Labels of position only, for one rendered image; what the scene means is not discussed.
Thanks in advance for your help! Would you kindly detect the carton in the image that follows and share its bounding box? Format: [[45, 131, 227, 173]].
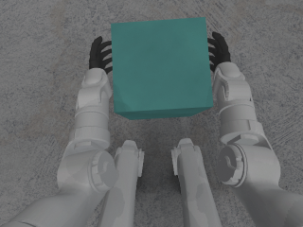
[[111, 17, 214, 120]]

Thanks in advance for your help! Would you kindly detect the right robot upper arm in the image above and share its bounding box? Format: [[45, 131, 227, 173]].
[[216, 143, 303, 227]]

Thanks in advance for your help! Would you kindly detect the robot right hand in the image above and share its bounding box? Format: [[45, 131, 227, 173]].
[[207, 31, 231, 73]]

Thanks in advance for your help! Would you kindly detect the left robot forearm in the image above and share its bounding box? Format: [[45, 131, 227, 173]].
[[57, 67, 113, 180]]

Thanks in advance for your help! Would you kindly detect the right robot forearm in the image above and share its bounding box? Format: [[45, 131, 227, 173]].
[[212, 61, 281, 174]]

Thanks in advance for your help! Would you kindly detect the left robot upper arm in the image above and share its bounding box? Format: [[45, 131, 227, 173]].
[[0, 148, 117, 227]]

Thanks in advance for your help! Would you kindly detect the robot left shin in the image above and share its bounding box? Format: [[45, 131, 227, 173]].
[[114, 140, 138, 160]]

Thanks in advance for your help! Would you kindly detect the robot left hand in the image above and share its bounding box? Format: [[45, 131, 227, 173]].
[[89, 36, 113, 75]]

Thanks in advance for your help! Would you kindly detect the robot left thigh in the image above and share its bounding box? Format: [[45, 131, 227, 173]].
[[97, 145, 145, 227]]

